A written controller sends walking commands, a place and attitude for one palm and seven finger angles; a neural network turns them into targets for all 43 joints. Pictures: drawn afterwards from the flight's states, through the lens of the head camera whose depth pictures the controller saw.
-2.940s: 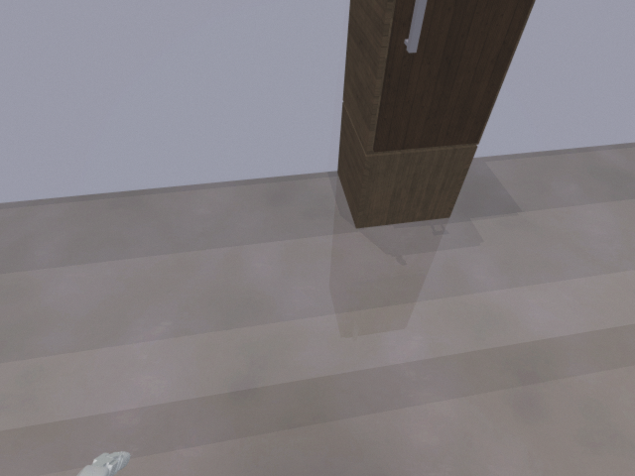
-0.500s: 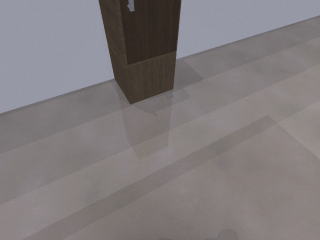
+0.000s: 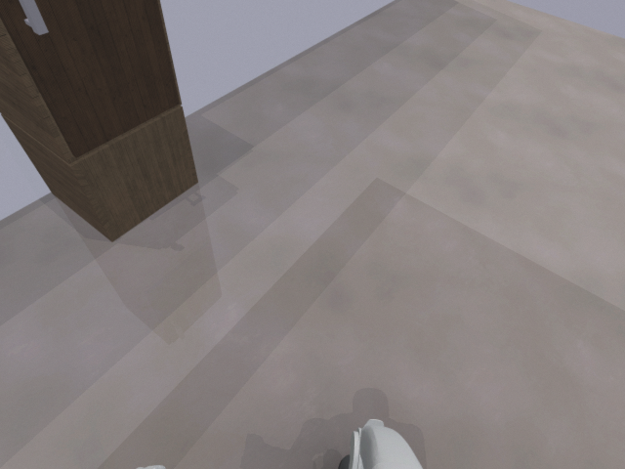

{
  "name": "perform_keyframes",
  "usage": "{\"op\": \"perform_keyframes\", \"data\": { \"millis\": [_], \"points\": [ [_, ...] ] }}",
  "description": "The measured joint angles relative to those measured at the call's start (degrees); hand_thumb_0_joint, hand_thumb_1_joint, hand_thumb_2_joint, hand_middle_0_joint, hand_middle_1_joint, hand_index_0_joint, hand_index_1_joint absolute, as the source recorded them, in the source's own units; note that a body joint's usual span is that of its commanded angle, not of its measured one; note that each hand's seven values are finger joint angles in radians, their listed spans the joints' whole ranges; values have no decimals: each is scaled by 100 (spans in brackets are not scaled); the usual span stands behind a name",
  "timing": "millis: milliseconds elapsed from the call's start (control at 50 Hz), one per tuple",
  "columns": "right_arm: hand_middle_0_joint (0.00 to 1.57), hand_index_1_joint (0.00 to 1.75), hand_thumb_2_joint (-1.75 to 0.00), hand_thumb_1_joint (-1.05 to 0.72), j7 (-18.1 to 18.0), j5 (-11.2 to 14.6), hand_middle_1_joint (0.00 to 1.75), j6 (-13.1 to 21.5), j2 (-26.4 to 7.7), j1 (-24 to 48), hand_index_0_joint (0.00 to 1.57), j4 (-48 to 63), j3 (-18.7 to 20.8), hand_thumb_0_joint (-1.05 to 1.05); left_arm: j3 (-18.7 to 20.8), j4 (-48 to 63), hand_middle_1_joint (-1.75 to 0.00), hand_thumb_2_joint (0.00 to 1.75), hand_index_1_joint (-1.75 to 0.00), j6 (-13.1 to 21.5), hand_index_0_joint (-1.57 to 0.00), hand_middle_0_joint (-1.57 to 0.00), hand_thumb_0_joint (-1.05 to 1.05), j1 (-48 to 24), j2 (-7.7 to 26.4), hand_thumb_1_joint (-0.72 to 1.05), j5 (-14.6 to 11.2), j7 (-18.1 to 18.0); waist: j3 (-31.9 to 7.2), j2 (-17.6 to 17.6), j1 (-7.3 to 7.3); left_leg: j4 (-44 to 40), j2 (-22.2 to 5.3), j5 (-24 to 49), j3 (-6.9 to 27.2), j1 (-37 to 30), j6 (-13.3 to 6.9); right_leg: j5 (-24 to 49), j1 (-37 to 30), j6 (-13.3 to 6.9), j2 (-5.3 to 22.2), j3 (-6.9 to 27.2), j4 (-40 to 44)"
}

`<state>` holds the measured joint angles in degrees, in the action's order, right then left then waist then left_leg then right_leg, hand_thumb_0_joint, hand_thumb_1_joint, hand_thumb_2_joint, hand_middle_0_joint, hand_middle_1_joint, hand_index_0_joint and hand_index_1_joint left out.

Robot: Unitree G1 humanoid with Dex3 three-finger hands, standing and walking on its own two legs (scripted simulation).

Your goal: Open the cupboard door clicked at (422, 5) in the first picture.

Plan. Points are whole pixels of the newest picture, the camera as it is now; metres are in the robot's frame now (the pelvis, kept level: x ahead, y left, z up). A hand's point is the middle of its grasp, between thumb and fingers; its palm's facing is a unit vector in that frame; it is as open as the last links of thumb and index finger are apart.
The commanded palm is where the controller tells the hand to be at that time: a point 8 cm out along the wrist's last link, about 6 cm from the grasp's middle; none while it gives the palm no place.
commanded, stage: walk to a spot facing it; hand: left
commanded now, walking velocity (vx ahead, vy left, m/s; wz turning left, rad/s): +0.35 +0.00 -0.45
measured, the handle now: out of the picture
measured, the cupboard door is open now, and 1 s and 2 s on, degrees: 0 0 0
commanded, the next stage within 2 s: turn to face it in 1.36 s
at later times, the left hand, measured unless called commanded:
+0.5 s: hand (207, 382) +0.27 +0.17 -0.17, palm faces -0.09 -0.98 -0.19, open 7.3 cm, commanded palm none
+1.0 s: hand (249, 256) +0.52 +0.13 -0.17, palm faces -0.32 -0.94 -0.14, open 7.3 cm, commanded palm none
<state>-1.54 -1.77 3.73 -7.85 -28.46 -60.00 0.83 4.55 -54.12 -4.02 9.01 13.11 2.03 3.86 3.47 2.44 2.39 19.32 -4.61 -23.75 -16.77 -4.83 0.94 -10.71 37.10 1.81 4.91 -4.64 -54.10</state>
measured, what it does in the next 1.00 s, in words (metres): walks ahead, turning right: right foot, then left foot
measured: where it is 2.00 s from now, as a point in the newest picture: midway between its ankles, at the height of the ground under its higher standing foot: (348, 308)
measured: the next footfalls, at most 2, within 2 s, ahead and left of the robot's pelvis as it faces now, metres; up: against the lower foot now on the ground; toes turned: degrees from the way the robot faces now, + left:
right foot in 0.12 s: +0.20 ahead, -0.13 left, +0.00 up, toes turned -12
left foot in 0.56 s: +0.38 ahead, +0.08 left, +0.00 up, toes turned -1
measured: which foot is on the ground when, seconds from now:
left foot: down 0.00-0.12, up 0.14-0.54, down 0.56-1.00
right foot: up 0.00-0.10, down 0.12-0.56, up 0.58-1.00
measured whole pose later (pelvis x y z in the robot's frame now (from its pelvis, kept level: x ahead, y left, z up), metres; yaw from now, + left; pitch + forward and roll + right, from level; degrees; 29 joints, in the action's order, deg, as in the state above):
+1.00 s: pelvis +0.42 -0.03 +0.01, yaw -21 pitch -1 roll -1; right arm -1.1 -1.8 4.0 -6.0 -27.1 -64.7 2.3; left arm 5.0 -60.4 -1.9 12.3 10.5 2.0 1.7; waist 2.7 2.0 1.5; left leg 18.4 -3.6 -20.2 -19.9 -3.0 -0.2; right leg -8.2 34.4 0.5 6.6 -6.0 -49.5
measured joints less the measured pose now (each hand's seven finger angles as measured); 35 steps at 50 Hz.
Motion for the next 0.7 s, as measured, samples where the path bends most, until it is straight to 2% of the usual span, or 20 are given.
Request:
{"op": "perform_keyframes", "data": {
  "millis": [80, 120, 140, 180, 200, 240, 300, 380, 460, 540, 560, 580, 620, 660, 700],
  "points": [
    [20, 30, -90, -91, 36, -5, 30, -44, 9, -191, 21, -213, 30, 1, -106, 103, -30, 90, -29, 171, -19, -19, 1, -387, -169, 92, -24, -4, 239, -121, 141, 374, -242, -444, -270, -196, 224, -355, -507, -333, -270, -345, 1280],
    [20, 30, -90, -91, 82, 45, 30, -107, 35, -320, 21, -320, 42, 1, -134, 176, -30, 90, -29, 374, -20, -19, 1, -457, -164, 91, -12, -21, 265, -70, 112, 1488, -462, -689, -291, 55, 260, 5, -980, -565, -405, -454, 1884],
    [20, 30, -90, -91, 107, 90, 30, -161, 38, -295, 21, -361, 44, 1, -129, 198, -30, 90, -29, 489, -20, -19, 1, -479, -160, 91, -24, -61, 285, -42, 63, 2556, -531, -727, -33, 446, 245, 201, -943, -656, -440, -430, 1712],
    [20, 30, -90, -91, 114, 150, 30, -272, 8, -46, 21, -370, 71, 1, -130, 191, -30, 90, -29, 588, -20, -20, 1, -467, -163, 91, -105, -155, 378, -44, 55, 4574, -443, -633, 733, 1355, 130, -110, -1058, -720, -541, -382, 1434],
    [20, 30, -90, -91, 113, 153, 30, -292, -8, 106, 21, -326, 97, 1, -137, 161, -30, 90, -29, 589, -20, -20, 1, -424, -159, 91, -128, -190, 391, -47, 62, 5210, -398, -415, 972, 1771, 87, -237, -1222, -715, -590, -359, 1504],
    [20, 30, -90, -91, 115, 113, 30, -294, -54, 439, 21, -176, 137, 1, -153, 55, -30, 90, -29, 579, -20, -20, 1, -279, -158, 91, -144, -255, 328, -66, 54, 5679, -408, 40, 1203, 2507, 53, -264, -1570, -658, -680, -292, 1845],
    [20, 30, -90, -91, 118, 46, 30, -269, -135, 919, 20, 147, 191, 1, -113, -140, -30, 90, -29, 599, -20, -20, 0, -19, -180, 92, -123, -360, 142, -160, 33, 5238, -511, 444, 1326, 3329, 79, -145, -1994, -626, -778, -176, 2394],
    [20, 30, -90, -91, 176, 10, 30, -237, -180, 1386, 20, 454, 223, 1, -93, -349, -30, 90, -30, 620, -20, -20, 0, 299, -120, 94, -80, -371, -132, -288, -50, 4058, -587, 899, 1303, 3773, 168, -177, -2401, -565, -830, -43, 2819],
    [20, 30, -90, -91, 268, 4, 30, -206, -149, 1656, 20, 530, 202, 1, -109, -475, -30, 90, -29, 655, -20, -20, 0, 603, -96, 93, -66, -353, -311, -310, -239, 2805, -498, 1133, 1230, 3572, 179, -394, -2743, -449, -835, 60, 2952],
    [20, 30, -90, -91, 318, 10, 30, -135, -113, 1752, 20, 512, 175, 0, -113, -570, -30, 90, -29, 647, -20, -20, 0, 933, -112, 92, -67, -349, -403, -248, -437, 1690, -272, 1145, 1083, 2922, 127, -832, -3020, -267, -767, 144, 2759],
    [20, 30, -90, -91, 310, 3, 30, -91, -93, 1769, 20, 494, 167, 0, -106, -602, -30, 90, -29, 631, -20, -20, 0, 1021, -106, 92, -79, -347, -406, -176, -461, 1502, -186, 1257, 1009, 2746, 10, -1017, -3023, -211, -698, 197, 2553],
    [20, 30, -90, -91, 300, -19, 30, -43, -48, 1808, 20, 472, 156, 0, -88, -652, -30, 90, -29, 599, -20, -20, 0, 1078, -91, 92, -95, -345, -373, -47, -484, 1584, -105, 1198, 888, 2671, -142, -1189, -2905, -261, -587, 295, 2132],
    [20, 30, -90, -91, 282, -45, 30, 29, -12, 1799, 20, 495, 118, 0, -87, -766, -30, 90, -29, 518, -20, -20, 1, 1165, -134, 92, -90, -346, -329, 6, -484, 1702, -94, 904, 679, 2476, -330, -1550, -2383, -332, -525, 384, 690],
    [20, 30, -90, -91, 227, -29, 30, 62, 26, 1664, 21, 479, 100, 0, -76, -869, -30, 90, -29, 450, -20, -19, 1, 1189, -182, 92, -60, -318, -328, -22, -405, 1479, -82, 794, 540, 2160, -387, -1345, -1826, -349, -450, 339, -513],
    [20, 30, -90, -94, 103, 39, 30, 117, 23, 1498, 21, 440, 217, -1, -46, -884, -30, 90, -29, 424, -20, -19, 1, 1146, -205, 92, -31, -278, -316, -13, -346, 1101, -29, 847, 420, 1825, -385, -937, -1333, -319, -305, 302, -1121]
  ]
}}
